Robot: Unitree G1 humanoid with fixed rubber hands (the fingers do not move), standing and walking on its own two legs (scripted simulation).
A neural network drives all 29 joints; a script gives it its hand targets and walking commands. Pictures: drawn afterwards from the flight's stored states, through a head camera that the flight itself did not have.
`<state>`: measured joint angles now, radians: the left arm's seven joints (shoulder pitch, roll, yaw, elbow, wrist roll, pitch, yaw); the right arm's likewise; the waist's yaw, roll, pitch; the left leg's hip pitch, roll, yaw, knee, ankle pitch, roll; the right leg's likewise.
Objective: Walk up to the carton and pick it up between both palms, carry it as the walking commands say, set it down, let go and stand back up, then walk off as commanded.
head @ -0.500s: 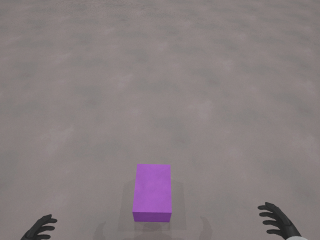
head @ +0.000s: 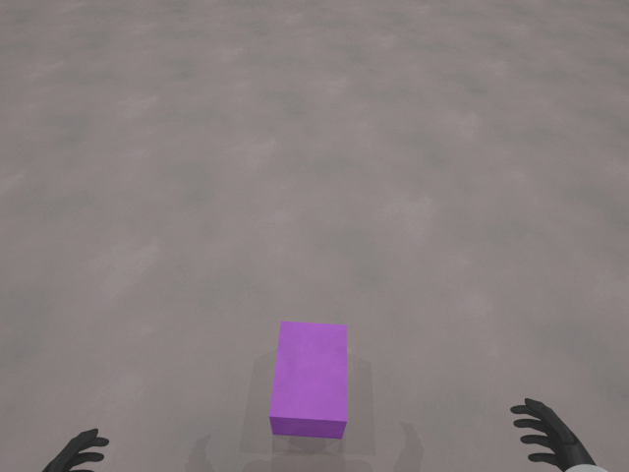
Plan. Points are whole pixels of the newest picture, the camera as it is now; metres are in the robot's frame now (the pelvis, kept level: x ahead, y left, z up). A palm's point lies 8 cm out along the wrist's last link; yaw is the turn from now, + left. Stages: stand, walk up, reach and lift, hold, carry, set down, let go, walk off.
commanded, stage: walk up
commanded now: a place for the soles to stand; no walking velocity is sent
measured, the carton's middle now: (310, 378) +0.50 +0.01 -0.68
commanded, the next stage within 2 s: none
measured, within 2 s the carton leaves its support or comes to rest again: neither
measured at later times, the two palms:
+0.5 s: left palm out of the picture +0.11 +0.34 -0.07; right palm out of the picture +0.13 -0.28 -0.07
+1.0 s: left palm (46, 425) +0.20 +0.36 -0.07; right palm (534, 448) +0.18 -0.26 -0.04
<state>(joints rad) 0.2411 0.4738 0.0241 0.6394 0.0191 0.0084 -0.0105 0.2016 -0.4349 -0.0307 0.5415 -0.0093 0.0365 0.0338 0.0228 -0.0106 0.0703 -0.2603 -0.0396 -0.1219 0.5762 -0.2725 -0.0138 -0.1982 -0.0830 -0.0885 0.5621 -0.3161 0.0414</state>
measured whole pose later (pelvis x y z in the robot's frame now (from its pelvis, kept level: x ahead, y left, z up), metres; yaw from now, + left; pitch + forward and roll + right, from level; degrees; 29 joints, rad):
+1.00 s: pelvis +0.04 +0.06 +0.00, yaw -6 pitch -3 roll +0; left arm 0.24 0.48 0.02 0.63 0.00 0.02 -0.01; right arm 0.19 -0.43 -0.02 0.51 -0.01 0.02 0.03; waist 0.01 -0.02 0.09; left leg -0.20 0.05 0.07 0.57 -0.32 -0.01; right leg -0.24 -0.02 0.05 0.56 -0.28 0.03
